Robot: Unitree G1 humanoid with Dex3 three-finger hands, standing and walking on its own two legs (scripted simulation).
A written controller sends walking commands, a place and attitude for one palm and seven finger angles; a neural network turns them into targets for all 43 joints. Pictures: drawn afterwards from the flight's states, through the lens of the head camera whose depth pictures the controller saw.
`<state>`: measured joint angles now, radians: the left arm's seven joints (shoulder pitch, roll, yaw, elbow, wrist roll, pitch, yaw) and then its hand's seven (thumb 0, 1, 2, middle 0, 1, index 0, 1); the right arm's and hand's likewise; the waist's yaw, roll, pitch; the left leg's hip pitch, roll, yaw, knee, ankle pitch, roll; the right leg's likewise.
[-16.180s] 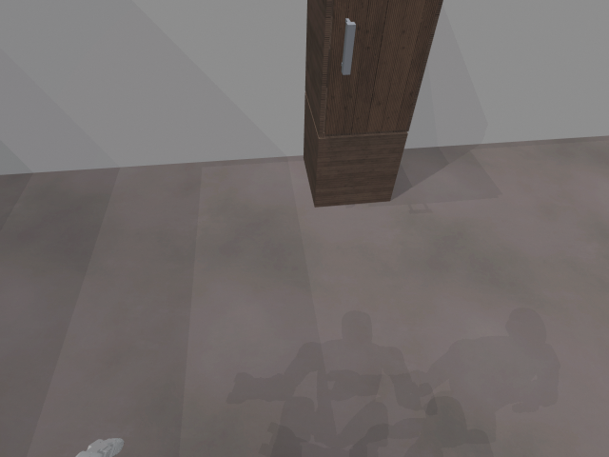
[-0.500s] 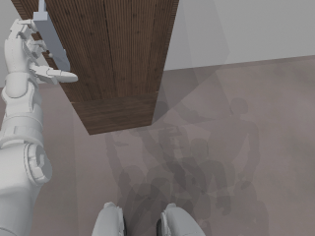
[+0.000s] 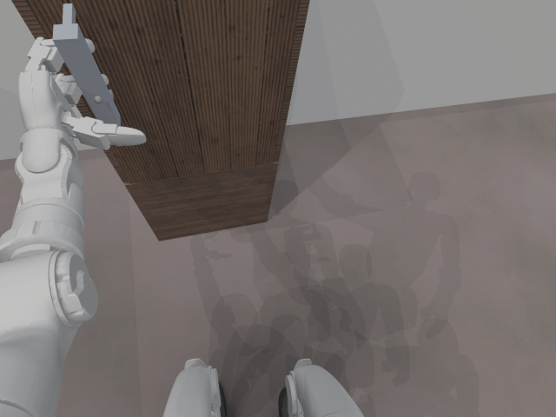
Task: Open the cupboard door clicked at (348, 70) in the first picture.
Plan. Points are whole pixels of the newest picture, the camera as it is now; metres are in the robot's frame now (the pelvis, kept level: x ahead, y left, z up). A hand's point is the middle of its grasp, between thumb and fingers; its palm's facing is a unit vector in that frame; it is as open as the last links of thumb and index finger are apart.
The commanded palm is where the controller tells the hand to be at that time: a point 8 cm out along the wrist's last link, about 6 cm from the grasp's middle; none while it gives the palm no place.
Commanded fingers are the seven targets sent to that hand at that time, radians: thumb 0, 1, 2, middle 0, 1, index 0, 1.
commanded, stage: slide the fingers in behind the handle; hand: left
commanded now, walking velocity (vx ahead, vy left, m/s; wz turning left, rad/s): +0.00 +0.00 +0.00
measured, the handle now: (92, 71) +0.58 +0.20 +0.08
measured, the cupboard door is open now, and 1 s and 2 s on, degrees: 0 0 47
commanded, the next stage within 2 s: close the thumb around the handle in 0.16 s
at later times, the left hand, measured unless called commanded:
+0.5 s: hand (102, 99) +0.53 +0.18 +0.09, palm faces +0.13 -0.99 -0.01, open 12.4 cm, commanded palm +0.51 +0.22 +0.08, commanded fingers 0.00 0.23 0.61 -0.35 -1.28 -0.35 -1.28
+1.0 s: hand (108, 98) +0.53 +0.18 +0.09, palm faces +0.13 -0.99 -0.01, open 6.1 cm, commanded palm +0.51 +0.22 +0.08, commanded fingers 0.00 0.90 0.90 -0.40 -1.35 -0.40 -1.35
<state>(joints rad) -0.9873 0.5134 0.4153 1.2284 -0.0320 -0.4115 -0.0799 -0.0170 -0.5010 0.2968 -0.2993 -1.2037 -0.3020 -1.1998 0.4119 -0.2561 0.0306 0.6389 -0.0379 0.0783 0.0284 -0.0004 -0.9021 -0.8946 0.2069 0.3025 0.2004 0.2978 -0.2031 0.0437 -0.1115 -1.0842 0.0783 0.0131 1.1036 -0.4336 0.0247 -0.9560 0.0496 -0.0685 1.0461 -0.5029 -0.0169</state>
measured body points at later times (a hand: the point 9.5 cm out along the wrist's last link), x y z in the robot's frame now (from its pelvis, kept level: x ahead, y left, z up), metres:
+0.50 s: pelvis +0.00 +0.00 +0.00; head +0.13 +0.03 +0.43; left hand +0.52 +0.24 +0.09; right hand -0.01 -0.26 -0.11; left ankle +0.04 +0.10 -0.65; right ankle -0.01 -0.12 -0.65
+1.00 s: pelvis +0.00 +0.00 +0.00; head +0.13 +0.02 +0.43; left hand +0.52 +0.23 +0.09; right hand -0.02 -0.27 -0.11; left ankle +0.04 +0.10 -0.65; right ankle -0.01 -0.12 -0.65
